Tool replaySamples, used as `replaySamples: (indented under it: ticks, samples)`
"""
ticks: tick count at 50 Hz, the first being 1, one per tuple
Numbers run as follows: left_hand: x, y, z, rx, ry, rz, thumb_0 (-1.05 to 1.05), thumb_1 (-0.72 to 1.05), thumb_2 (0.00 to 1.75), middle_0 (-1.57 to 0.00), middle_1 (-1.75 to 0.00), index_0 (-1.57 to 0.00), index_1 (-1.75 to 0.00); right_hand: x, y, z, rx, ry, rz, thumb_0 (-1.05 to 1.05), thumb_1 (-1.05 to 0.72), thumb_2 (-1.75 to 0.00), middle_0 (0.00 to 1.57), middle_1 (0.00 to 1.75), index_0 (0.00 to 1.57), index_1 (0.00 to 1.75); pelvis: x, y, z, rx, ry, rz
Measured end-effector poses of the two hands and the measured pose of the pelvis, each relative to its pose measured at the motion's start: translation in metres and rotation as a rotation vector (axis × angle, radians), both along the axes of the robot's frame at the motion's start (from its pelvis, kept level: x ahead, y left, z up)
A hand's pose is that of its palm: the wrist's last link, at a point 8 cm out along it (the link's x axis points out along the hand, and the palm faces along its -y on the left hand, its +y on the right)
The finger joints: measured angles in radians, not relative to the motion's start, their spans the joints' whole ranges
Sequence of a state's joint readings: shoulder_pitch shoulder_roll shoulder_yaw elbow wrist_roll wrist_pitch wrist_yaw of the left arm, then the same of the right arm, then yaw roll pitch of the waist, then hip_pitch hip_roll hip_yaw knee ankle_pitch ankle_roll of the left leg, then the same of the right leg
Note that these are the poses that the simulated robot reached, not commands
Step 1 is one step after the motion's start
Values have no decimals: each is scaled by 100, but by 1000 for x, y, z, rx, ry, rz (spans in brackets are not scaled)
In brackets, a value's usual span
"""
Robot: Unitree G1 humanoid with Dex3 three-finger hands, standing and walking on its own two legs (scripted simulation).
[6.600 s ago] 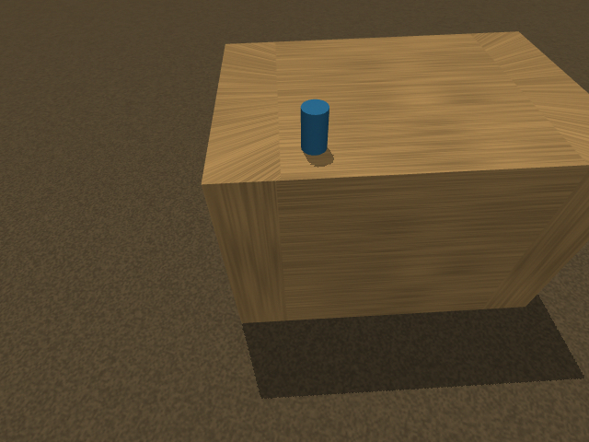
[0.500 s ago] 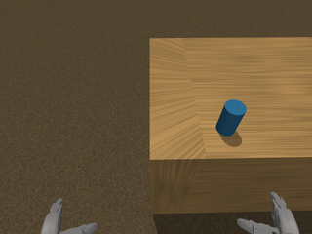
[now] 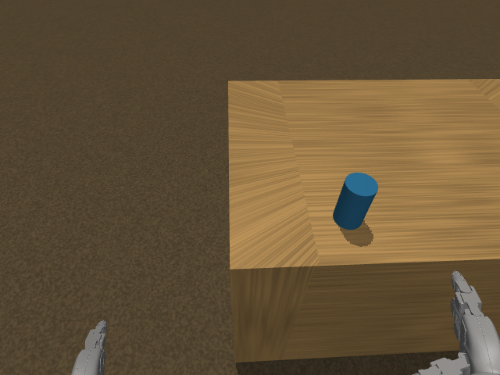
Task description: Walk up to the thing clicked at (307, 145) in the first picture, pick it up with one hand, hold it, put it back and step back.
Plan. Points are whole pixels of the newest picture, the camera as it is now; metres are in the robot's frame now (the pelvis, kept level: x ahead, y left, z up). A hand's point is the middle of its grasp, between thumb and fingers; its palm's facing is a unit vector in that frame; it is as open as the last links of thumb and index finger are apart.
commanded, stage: rise first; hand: right
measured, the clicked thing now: (353, 202) +0.45 -0.21 -0.02
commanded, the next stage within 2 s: go down in 0.76 s
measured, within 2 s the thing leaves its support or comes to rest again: neither
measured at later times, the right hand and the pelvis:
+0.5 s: hand (449, 337) +0.17 -0.24 +0.05, palm faces +0.28 +0.89 -0.37, open 17.4 cm; pelvis -0.01 +0.01 +0.00, yaw -1 degrees
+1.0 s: hand (463, 326) +0.17 -0.25 +0.08, palm faces +0.31 +0.87 -0.37, open 17.2 cm; pelvis -0.01 +0.00 +0.00, yaw -1 degrees
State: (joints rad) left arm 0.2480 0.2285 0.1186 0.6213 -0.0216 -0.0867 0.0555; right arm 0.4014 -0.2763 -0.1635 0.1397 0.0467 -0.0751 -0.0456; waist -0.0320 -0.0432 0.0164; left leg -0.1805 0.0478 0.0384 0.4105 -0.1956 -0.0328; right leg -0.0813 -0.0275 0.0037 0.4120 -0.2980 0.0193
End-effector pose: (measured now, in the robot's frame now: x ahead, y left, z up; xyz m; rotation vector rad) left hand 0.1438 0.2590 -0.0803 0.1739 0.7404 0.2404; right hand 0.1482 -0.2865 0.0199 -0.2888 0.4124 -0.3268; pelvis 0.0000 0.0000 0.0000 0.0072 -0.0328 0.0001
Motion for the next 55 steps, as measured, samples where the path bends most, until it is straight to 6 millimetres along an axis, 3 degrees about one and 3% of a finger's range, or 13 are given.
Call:
replaySamples:
  ticks: [19, 48, 55]
  samples:
    - [-6, 9, 3, 8, -38, -1, -1, -55, 6, -6, -6, -6, -6, -11, 3, 43, -78, -167, 39, -2, 54, -4, 5, 6, 6, 6, -11, 5, 0, -3, -18, -5]
    - [-9, 3, -4, -12, -22, -15, -1, -55, 7, -6, -6, -6, -7, -15, 2, 76, -149, -313, 70, -2, 48, -6, 5, 6, 6, 6, -15, 5, -1, -4, -15, -12]
    - [-3, 11, 1, 14, -39, 8, -1, -53, 6, -6, -6, -6, -6, -7, -9, 74, -121, -359, 47, -2, 49, -5, 5, 6, 6, 5, -13, 5, -2, -4, -12, -15]
